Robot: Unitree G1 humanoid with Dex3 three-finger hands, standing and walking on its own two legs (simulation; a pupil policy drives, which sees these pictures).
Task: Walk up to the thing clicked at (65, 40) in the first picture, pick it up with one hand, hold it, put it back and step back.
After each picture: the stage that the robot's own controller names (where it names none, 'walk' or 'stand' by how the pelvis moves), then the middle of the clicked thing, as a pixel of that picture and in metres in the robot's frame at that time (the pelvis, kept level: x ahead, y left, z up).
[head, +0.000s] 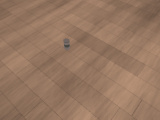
stand; (66, 44) +1.32 +0.20 -0.72
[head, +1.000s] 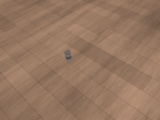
walk; (68, 55) +1.21 +0.26 -0.72
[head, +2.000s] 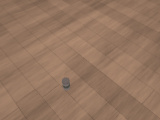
walk; (66, 84) +0.76 +0.20 -0.71
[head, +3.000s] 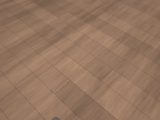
walk; out of the picture +0.42 +0.19 -0.70
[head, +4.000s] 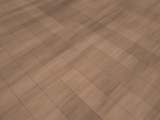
stand; out of the picture +0.31 +0.18 -0.72
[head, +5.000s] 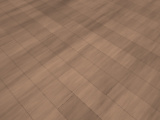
stand; out of the picture +0.31 +0.19 -0.73
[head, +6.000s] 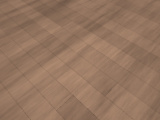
stand; out of the picture +0.30 +0.20 -0.73
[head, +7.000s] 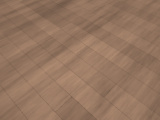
stand; out of the picture +0.30 +0.20 -0.73
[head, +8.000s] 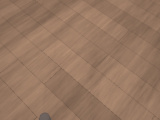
go down; (45, 119) +0.33 +0.21 -0.64
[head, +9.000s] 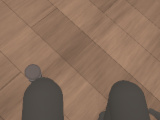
go down; (34, 74) +0.38 +0.22 -0.30
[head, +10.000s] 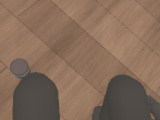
close in; (21, 69) +0.37 +0.24 -0.26
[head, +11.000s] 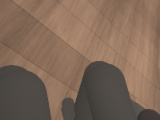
close; out of the picture +0.37 +0.26 -0.21
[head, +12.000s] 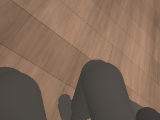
close; out of the picture +0.36 +0.27 -0.21
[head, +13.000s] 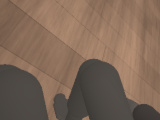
lift; out of the picture +0.35 +0.26 -0.22
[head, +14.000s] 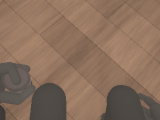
lift; (19, 84) +0.30 +0.22 -0.05
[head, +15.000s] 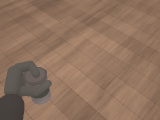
lift; (38, 86) +0.33 +0.16 +0.04
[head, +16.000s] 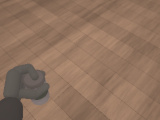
hold; (37, 88) +0.33 +0.17 +0.01
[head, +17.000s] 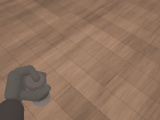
hold; (38, 89) +0.32 +0.17 +0.01
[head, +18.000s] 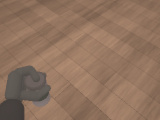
hold; (38, 89) +0.32 +0.17 +0.00
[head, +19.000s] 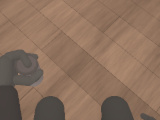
crouch; (30, 71) +0.37 +0.19 -0.08
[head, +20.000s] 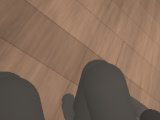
lower; out of the picture +0.37 +0.29 -0.21
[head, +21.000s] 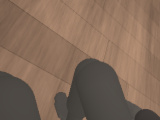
lower; out of the picture +0.38 +0.28 -0.22
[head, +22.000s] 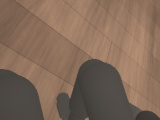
lower; out of the picture +0.38 +0.28 -0.22
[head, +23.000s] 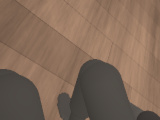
lower; out of the picture +0.37 +0.28 -0.22
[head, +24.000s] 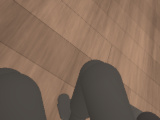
loosen; out of the picture +0.36 +0.27 -0.22
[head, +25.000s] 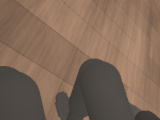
withdraw; out of the picture +0.35 +0.26 -0.22
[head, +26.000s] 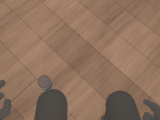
walk; (45, 83) +0.39 +0.21 -0.43
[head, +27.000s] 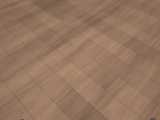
stand; out of the picture +0.33 +0.19 -0.66
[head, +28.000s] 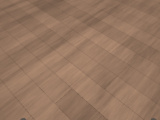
stand; out of the picture +0.33 +0.20 -0.66
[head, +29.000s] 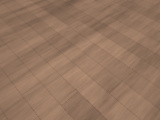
stand; out of the picture +0.34 +0.18 -0.71
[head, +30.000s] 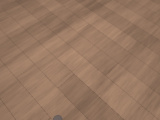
walk; out of the picture +0.36 +0.15 -0.70
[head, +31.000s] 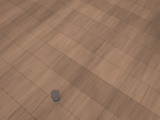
walk; (55, 96) +0.52 +0.20 -0.69
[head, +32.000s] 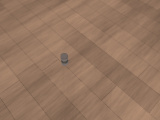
walk; (64, 59) +0.88 +0.19 -0.69
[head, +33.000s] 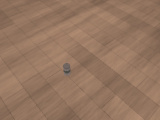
stand; (66, 69) +0.95 +0.17 -0.71
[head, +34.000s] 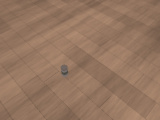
stand; (64, 70) +0.97 +0.19 -0.72
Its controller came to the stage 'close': yes
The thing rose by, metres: 0.72
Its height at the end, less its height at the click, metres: +0.00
